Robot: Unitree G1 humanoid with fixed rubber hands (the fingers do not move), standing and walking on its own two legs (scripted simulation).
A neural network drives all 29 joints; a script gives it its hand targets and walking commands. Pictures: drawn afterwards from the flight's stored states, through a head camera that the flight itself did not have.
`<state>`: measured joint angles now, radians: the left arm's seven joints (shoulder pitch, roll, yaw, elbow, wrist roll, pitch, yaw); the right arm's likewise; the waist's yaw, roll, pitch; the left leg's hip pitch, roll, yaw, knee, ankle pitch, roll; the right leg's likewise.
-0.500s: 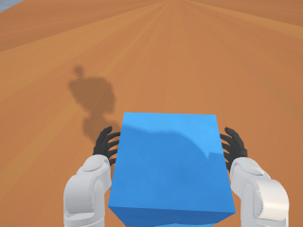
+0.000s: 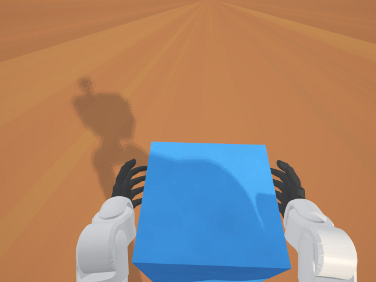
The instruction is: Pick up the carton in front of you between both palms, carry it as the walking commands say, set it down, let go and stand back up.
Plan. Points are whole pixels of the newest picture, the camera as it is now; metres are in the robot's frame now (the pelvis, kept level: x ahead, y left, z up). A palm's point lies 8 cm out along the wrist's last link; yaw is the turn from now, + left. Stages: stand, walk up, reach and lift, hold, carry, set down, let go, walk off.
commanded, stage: carry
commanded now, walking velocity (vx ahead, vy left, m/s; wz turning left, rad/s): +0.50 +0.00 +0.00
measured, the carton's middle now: (204, 219) +0.24 +0.00 +0.03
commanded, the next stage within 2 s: none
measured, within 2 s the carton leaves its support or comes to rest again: neither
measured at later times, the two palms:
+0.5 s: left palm (148, 109) +0.50 +0.14 +0.10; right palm (265, 108) +0.50 -0.16 +0.11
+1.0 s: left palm (151, 101) +0.55 +0.14 +0.09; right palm (260, 102) +0.54 -0.15 +0.09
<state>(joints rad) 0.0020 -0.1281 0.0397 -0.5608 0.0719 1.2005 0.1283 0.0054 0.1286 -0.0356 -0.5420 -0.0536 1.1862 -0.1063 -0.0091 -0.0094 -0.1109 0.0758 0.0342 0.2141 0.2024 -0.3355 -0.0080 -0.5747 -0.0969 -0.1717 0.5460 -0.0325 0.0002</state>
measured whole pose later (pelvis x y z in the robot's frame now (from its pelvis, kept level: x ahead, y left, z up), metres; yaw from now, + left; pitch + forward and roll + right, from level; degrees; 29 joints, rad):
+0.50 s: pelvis +0.25 -0.01 +0.00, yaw +1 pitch +3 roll +0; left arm -0.07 -0.13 0.07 -0.50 0.06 1.22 0.13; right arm -0.06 0.13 -0.05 -0.50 -0.08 1.23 -0.11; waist 0.00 -0.02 -0.10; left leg -0.33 0.05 0.18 0.46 -0.16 0.02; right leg -0.17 -0.06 -0.19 0.48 -0.32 -0.01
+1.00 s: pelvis +0.30 +0.00 -0.01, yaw -1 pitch +4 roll +1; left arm -0.07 -0.13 0.07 -0.47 0.07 1.22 0.13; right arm -0.07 0.13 -0.06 -0.47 -0.07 1.22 -0.11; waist 0.00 -0.01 -0.12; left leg -0.32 0.05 0.21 0.56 -0.30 0.03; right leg -0.15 -0.07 -0.16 0.50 -0.41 0.02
